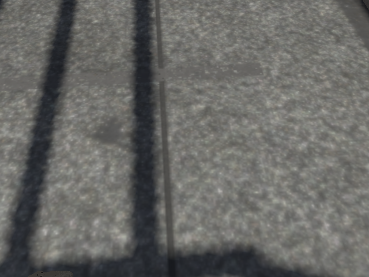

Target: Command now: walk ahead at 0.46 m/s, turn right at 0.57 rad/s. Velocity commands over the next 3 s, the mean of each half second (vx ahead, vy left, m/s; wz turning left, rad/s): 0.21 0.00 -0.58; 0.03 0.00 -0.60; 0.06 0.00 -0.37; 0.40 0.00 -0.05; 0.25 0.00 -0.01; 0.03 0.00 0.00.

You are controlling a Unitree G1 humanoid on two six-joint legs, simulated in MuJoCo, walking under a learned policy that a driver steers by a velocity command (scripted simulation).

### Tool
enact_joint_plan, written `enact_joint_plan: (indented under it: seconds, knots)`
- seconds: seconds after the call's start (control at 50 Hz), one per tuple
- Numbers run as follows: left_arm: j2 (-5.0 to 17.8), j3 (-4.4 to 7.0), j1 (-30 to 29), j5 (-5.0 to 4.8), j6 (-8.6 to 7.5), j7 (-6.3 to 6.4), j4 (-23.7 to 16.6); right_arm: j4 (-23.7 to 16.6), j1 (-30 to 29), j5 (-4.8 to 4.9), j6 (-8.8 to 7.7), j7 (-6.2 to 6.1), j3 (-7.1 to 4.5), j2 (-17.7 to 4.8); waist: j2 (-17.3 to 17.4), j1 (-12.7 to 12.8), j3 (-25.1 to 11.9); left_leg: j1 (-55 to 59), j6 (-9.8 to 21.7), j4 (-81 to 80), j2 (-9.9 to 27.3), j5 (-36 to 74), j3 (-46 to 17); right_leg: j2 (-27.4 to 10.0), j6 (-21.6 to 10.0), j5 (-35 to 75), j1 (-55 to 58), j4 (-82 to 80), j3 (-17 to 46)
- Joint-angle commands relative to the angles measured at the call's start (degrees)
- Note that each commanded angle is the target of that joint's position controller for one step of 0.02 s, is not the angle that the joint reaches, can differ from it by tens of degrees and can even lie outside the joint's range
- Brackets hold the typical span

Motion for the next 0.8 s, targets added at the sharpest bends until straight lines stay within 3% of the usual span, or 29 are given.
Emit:
enact_joint_plan:
  seconds: [0.02,0.04,0.06,0.1,0.14,0.2,0.26,0.3,0.34,0.36,0.38,0.4,0.42,0.44,0.46,0.48,0.52,0.54,0.62,0.72,0.76,0.8]
  knots:
    - [9.13,2.81,9.16,0.27,-1.5,0.49,-1.8,-8.67,-5.47,0.12,-4.02,0.0,-0.89,-7.41,1.1,4.29,-10.61,-31.98,1.19,8.08,1.88,5.66,-7.44,-17.24,-12.02,3.41,33.02,-20.47,32.05]
    - [7.5,2.3,5.76,0.78,-1.55,0.73,-2.7,-8.13,-4.88,-1.31,-3.59,-0.37,-1.4,-8.3,0.6,2.18,-8.32,-27.74,0.41,4.44,3.2,7.19,-7.3,-15.45,-11.14,16.02,26.17,-20.22,26.67]
    - [7.16,2.07,4.16,1.45,-1.45,1.09,-3.4,-7.78,-3.76,-1.82,-2.75,-0.32,-1.63,-8.6,-0.5,0.61,-7.89,-23.87,-0.37,3.58,3.6,7.74,-7.22,-14.34,-10.97,24.53,21.57,-20.53,23.62]
    - [8.05,2.38,3.79,1.39,-1.44,1.79,-2.58,-7.31,-2.45,-2.43,-1.34,-0.49,-1.2,-6.8,-0.33,-0.51,-8.09,-20.86,-2.45,-0.75,2.93,8.72,-5.63,-13.01,-11.12,36.61,16.32,-20.33,19.03]
    - [9.46,2.79,4.55,1.1,-0.92,2.72,-1.53,-7.86,-4.36,-2.62,-0.49,-0.82,-0.49,-4.9,-0.92,-0.24,-8.04,-19.97,-3.95,-7.84,0.93,13.17,-4.27,-10.44,-9.93,40.92,13.26,-19.42,15.19]
    - [9.47,2.89,5.36,0.17,0.91,3.97,-0.54,-8.78,-9.38,-2.3,-0.15,-0.52,0.36,-3.41,-3.9,1.73,-9.92,-15.31,-4.63,-20.57,-2.46,24.23,-3.64,-6.59,-6.1,35.37,11.38,-16.72,12.69]
    - [9.5,2.91,7.16,0.03,2.31,4.58,0.21,-9.72,-13.73,-1.46,-0.04,0.27,0.19,-4.39,-5.32,3.6,-10.69,-13.41,-4.34,-28.91,-4.58,27.87,-5.1,-7.57,-4.37,26.24,13.79,-14.11,17.32]
    - [8.92,2.77,6.96,0.17,2.74,4.71,0.09,-9.94,-13.69,-1.52,-0.2,0.55,-0.56,-6.11,-6.03,3.09,-10.72,-12.76,-3.24,-32.86,-4.87,25.0,-7.11,-8.73,-3.67,22.01,16.81,-10.67,22.33]
    - [7.92,2.47,4.41,0.22,2.78,4.85,-0.83,-9.37,-10.74,-1.79,-0.84,0.6,-1.27,-6.92,-7.4,0.67,-10.16,-9.09,-1.13,-38.59,-4.23,26.78,-7.23,-7.94,-1.96,18.01,17.78,-6.07,25.41]
    - [6.22,1.95,4.19,0.4,2.62,4.79,-1.41,-9.16,-8.68,-2.42,-1.35,0.3,-1.62,-7.9,-6.16,-0.32,-11.41,-2.92,0.88,-42.59,-1.11,35.41,-8.02,-5.03,0.18,13.51,16.26,-0.89,24.27]
    - [2.81,0.84,6.28,1.51,2.36,4.73,-2.4,-9.66,-6.11,-3.46,-1.31,-0.38,-2.08,-11.07,3.02,0.16,-16.89,9.17,5.18,-40.86,10.76,54.64,-17.85,0.05,3.25,-5.29,9.63,13.04,18.17]
    - [2.61,0.55,16.29,0.65,2.38,4.45,-2.29,-9.11,-5.37,-4.62,-0.1,-0.32,-2.26,-12.08,17.4,5.0,-22.0,19.92,16.91,-41.64,23.59,60.97,-36.44,6.19,6.4,-32.68,-2.9,24.77,13.8]
    - [8.81,1.98,18.17,0.47,2.87,4.36,-0.07,-9.82,-7.03,-2.61,0.7,-0.31,-1.93,-8.87,12.57,4.55,-20.84,16.83,18.26,-42.98,23.83,46.92,-39.19,0.96,8.68,-29.03,-5.95,32.23,13.46]
    - [11.7,3.04,12.67,-0.05,3.88,4.58,0.06,-10.75,-8.43,-2.29,1.22,-0.55,-0.97,-5.53,7.83,2.37,-15.73,12.51,15.6,-43.21,19.28,38.93,-30.12,-0.91,9.99,-24.43,-7.2,35.44,11.7]
    - [11.2,3.23,10.21,-0.1,5.0,5.05,-0.1,-10.93,-10.16,-2.56,1.95,-0.66,-0.57,-4.7,5.11,2.43,-13.27,8.08,13.49,-44.52,15.78,31.86,-24.59,-2.06,10.72,-20.76,-7.06,35.89,10.22]
    - [10.71,3.28,8.7,0.13,5.79,5.31,-0.96,-11.01,-11.96,-2.34,2.44,-0.87,-0.45,-4.76,5.67,2.47,-10.33,3.75,13.12,-46.1,14.07,27.57,-21.12,-3.15,11.2,-18.12,-6.92,35.67,9.58]
    - [7.38,2.53,8.7,-0.05,6.3,5.08,-1.62,-10.51,-12.89,-2.96,2.94,-1.4,-0.69,-5.63,8.33,2.88,-8.04,-1.84,12.6,-48.87,10.23,26.54,-13.37,-3.39,11.55,-14.47,-3.16,32.09,6.2]
    - [6.2,2.22,8.49,-0.04,6.16,5.05,-1.92,-10.15,-12.43,-3.02,3.08,-1.58,-0.78,-5.5,9.03,2.47,-8.54,-0.83,13.17,-49.14,10.04,27.79,-11.52,-3.5,11.67,-14.07,-2.86,29.69,5.19]
    - [4.9,1.54,5.08,0.56,5.61,4.48,-3.73,-9.02,-11.38,-2.5,3.61,-1.87,-1.63,-7.05,8.43,0.71,-11.4,3.7,15.41,-48.97,13.42,30.98,-8.83,-6.33,11.31,-12.76,-1.2,20.46,4.27]
    - [5.48,1.59,4.4,0.53,5.77,3.13,-4.55,-8.01,-12.25,-1.62,4.41,-1.07,-2.53,-9.2,9.57,0.46,-10.98,2.41,14.62,-48.83,14.78,27.51,-5.02,-6.42,9.09,-10.85,5.75,8.93,0.8]
    - [5.52,1.88,5.64,0.56,5.84,2.56,-4.43,-7.4,-12.58,-0.84,4.64,-0.9,-2.74,-9.75,9.27,1.72,-10.96,2.55,12.97,-46.51,15.14,27.14,-3.77,-5.72,7.28,-8.07,9.23,1.51,-0.56]
    - [6.53,2.74,9.76,0.75,5.8,2.48,-2.8,-5.92,-10.79,0.05,4.97,-0.92,-2.6,-8.37,7.12,3.37,-10.87,-1.94,7.81,-40.2,12.94,22.29,0.08,-3.64,3.88,-1.01,17.86,-9.32,-0.86]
